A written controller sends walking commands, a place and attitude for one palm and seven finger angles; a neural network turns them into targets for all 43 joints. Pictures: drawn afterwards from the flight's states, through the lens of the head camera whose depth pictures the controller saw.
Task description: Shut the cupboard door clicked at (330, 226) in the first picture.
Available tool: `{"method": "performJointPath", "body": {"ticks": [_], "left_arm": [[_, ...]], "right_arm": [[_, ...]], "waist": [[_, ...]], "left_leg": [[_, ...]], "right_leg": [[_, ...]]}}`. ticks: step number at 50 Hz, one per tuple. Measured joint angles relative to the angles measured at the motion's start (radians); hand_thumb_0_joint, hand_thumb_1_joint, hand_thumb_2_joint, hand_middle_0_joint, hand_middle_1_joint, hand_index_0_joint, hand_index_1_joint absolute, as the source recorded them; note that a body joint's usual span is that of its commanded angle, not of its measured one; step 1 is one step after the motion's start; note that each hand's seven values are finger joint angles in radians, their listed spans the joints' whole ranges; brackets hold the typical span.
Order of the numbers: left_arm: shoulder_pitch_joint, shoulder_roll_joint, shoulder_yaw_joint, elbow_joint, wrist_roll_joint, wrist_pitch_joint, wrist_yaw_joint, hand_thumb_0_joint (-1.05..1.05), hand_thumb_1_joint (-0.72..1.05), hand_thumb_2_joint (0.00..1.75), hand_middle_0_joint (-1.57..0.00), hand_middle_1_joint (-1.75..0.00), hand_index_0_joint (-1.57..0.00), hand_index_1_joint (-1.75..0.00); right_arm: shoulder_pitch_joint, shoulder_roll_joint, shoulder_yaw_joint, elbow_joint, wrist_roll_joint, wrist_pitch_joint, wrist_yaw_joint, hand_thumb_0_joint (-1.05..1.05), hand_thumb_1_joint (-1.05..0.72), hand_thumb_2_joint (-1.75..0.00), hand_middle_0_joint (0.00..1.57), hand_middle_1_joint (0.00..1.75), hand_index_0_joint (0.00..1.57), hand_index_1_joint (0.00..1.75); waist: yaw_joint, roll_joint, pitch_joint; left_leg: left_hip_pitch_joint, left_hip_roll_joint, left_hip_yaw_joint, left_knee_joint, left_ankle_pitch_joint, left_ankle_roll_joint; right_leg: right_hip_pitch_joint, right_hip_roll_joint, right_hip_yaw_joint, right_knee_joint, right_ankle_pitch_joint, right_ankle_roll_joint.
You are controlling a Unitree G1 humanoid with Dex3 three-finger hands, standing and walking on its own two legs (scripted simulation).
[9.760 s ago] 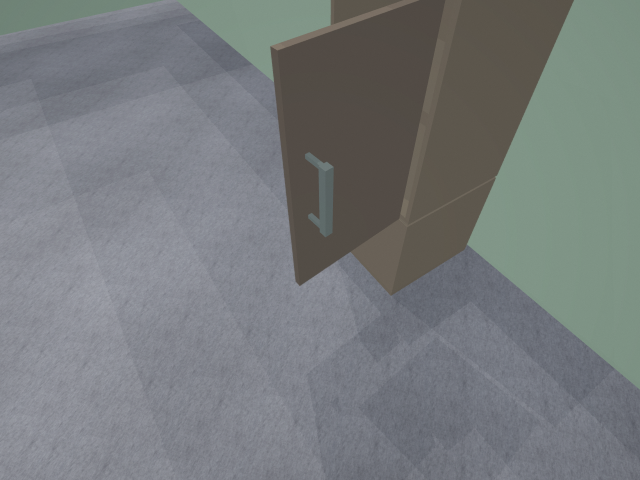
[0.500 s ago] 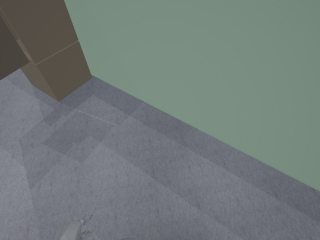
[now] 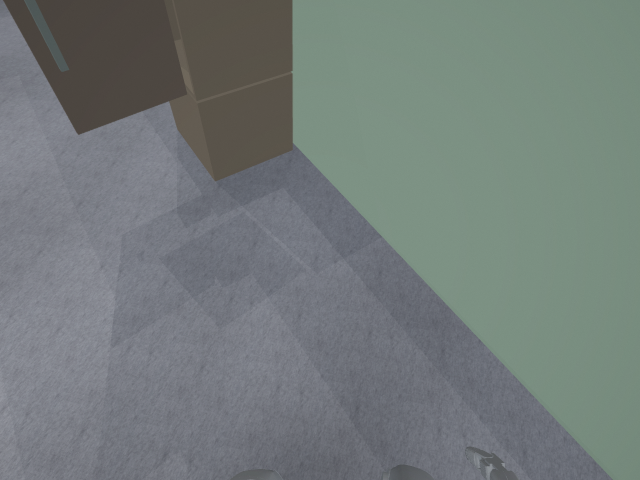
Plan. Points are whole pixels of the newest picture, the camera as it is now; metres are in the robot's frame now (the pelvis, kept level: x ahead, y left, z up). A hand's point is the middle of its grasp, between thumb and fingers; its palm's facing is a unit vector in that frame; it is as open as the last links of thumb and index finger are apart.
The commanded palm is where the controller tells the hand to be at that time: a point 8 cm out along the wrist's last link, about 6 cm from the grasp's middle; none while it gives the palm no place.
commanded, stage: walk to a spot facing it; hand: left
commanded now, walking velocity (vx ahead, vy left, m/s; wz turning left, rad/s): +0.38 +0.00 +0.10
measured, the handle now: (43, 31) +0.98 +0.79 -0.03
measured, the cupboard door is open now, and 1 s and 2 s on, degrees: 96 96 96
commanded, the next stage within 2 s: turn to face it in 1.08 s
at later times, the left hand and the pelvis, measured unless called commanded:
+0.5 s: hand (270, 320) +0.36 +0.12 -0.14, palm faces +0.03 -0.98 -0.18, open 7.4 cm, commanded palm none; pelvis +0.23 -0.06 +0.00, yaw +5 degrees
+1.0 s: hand (240, 341) +0.33 +0.17 -0.18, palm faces +0.31 -0.94 -0.12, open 7.4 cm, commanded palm none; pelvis +0.45 +0.03 +0.00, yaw +13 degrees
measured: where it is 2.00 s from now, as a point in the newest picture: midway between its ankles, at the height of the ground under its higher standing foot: (314, 318)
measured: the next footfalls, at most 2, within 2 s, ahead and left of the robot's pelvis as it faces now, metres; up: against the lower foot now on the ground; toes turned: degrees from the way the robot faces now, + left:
right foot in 0.38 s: +0.31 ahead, -0.14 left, +0.00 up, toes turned -4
left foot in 0.88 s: +0.53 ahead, +0.12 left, +0.00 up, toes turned +18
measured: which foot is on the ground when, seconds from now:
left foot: down 0.00-0.40, up 0.42-0.86, down 0.88-1.00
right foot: up 0.00-0.36, down 0.38-0.90, up 0.92-1.00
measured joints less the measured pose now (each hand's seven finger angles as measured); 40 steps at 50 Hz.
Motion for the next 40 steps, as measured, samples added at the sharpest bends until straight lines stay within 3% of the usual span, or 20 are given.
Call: {"method": "performJointPath", "body": {"ticks": [4,9,16,18,19,21,23,25,28,32,36,40], "left_arm": [[-0.082,-0.027,-0.004,-0.052,0.003,-0.008,-0.008,0.01,0.91,0.90,-0.20,-0.30,-0.20,-0.29],[-0.171,-0.031,-0.006,-0.081,0.004,0.001,-0.017,0.01,0.91,0.90,-0.20,-0.30,-0.20,-0.29],[-0.266,-0.016,-0.013,-0.109,-0.001,-0.001,-0.024,0.01,0.91,0.90,-0.20,-0.30,-0.20,-0.30],[-0.281,-0.013,-0.016,-0.119,-0.001,-0.012,-0.025,0.01,0.91,0.90,-0.20,-0.30,-0.20,-0.30],[-0.286,-0.011,-0.015,-0.125,0.000,-0.026,-0.025,0.01,0.91,0.90,-0.20,-0.30,-0.20,-0.30],[-0.291,-0.020,-0.012,-0.130,-0.001,-0.054,-0.018,0.01,0.91,0.90,-0.20,-0.30,-0.20,-0.30],[-0.267,-0.031,-0.014,-0.127,-0.008,-0.065,-0.009,0.01,0.91,0.90,-0.20,-0.30,-0.20,-0.30],[-0.222,-0.042,-0.014,-0.110,-0.012,-0.065,0.001,0.00,0.91,0.90,-0.20,-0.30,-0.20,-0.30],[-0.144,-0.049,0.006,-0.070,-0.021,-0.068,0.020,0.00,0.93,0.90,-0.20,-0.30,-0.20,-0.30],[-0.058,-0.016,0.015,-0.014,-0.015,-0.075,0.025,-0.02,0.96,0.90,-0.21,-0.30,-0.20,-0.30],[0.027,-0.015,0.000,0.045,-0.010,-0.076,0.021,-0.01,0.95,0.90,-0.20,-0.30,-0.20,-0.30],[0.103,-0.026,-0.013,0.091,-0.003,-0.069,0.020,0.00,0.93,0.90,-0.20,-0.30,-0.20,-0.30]], "right_arm": [[0.085,0.009,-0.021,0.047,0.013,-0.014,-0.019,-0.01,-0.95,-0.90,0.20,0.30,0.20,0.30],[0.194,-0.001,-0.020,0.099,0.007,-0.014,-0.016,-0.01,-0.95,-0.90,0.20,0.30,0.20,0.30],[0.330,0.012,-0.009,0.166,-0.007,-0.007,-0.019,0.00,-0.92,-0.90,0.20,0.30,0.20,0.30],[0.366,0.017,-0.006,0.187,-0.006,-0.003,-0.019,0.00,-0.92,-0.90,0.20,0.30,0.20,0.30],[0.384,0.023,-0.006,0.199,-0.003,0.000,-0.017,0.00,-0.91,-0.90,0.20,0.30,0.20,0.30],[0.376,0.030,-0.007,0.224,0.009,0.017,-0.013,0.01,-0.91,-0.90,0.20,0.30,0.20,0.30],[0.355,0.032,-0.013,0.233,0.012,0.030,-0.008,0.01,-0.91,-0.90,0.20,0.30,0.20,0.30],[0.321,0.032,-0.020,0.224,0.008,0.044,-0.005,0.01,-0.91,-0.90,0.20,0.30,0.20,0.30],[0.264,0.037,-0.028,0.188,0.000,0.055,0.003,0.01,-0.91,-0.90,0.19,0.30,0.19,0.30],[0.187,0.038,-0.039,0.144,-0.005,0.059,0.018,0.01,-0.91,-0.90,0.19,0.30,0.19,0.30],[0.102,0.013,-0.050,0.114,-0.003,0.060,0.027,0.01,-0.92,-0.90,0.19,0.30,0.19,0.30],[0.023,-0.007,-0.050,0.089,-0.001,0.055,0.038,0.01,-0.92,-0.90,0.19,0.30,0.19,0.30]], "waist": [[-0.025,0.007,-0.022],[-0.067,-0.007,-0.051],[-0.131,0.000,-0.054],[-0.142,0.012,-0.050],[-0.145,0.013,-0.048],[-0.143,0.035,-0.021],[-0.137,0.049,-0.006],[-0.132,0.054,-0.010],[-0.124,0.046,-0.031],[-0.096,0.035,-0.059],[-0.062,0.034,-0.070],[-0.023,0.021,-0.065]], "left_leg": [[0.120,-0.018,-0.022,-0.137,0.021,0.010],[0.242,-0.028,-0.043,-0.251,0.014,-0.003],[0.353,-0.010,-0.061,-0.268,-0.082,-0.043],[0.364,0.005,-0.067,-0.214,-0.141,-0.060],[0.345,0.011,-0.074,-0.134,-0.182,-0.066],[0.225,0.036,-0.096,0.186,-0.221,-0.063],[0.090,0.050,-0.114,0.469,-0.200,-0.059],[-0.026,0.075,-0.110,0.580,-0.134,-0.066],[-0.157,0.116,-0.103,0.552,-0.046,-0.084],[-0.250,0.146,-0.089,0.418,0.055,-0.106],[-0.266,0.145,-0.067,0.273,0.109,-0.108],[-0.226,0.121,-0.036,0.154,0.091,-0.088]], "right_leg": [[-0.111,-0.005,0.021,-0.150,0.086,0.005],[-0.147,0.004,0.015,-0.340,0.202,0.002],[-0.043,0.063,-0.029,-0.609,0.176,-0.040],[0.026,0.092,-0.047,-0.689,0.170,-0.061],[0.066,0.102,-0.050,-0.719,0.163,-0.088],[0.086,0.116,-0.074,-0.668,0.104,-0.114],[0.140,0.124,-0.097,-0.679,0.078,-0.110],[0.198,0.132,-0.111,-0.735,0.081,-0.101],[0.280,0.140,-0.129,-0.832,0.090,-0.107],[0.375,0.146,-0.153,-0.933,0.088,-0.102],[0.456,0.141,-0.172,-0.985,0.059,-0.080],[0.528,0.121,-0.190,-0.994,0.002,-0.044]]}}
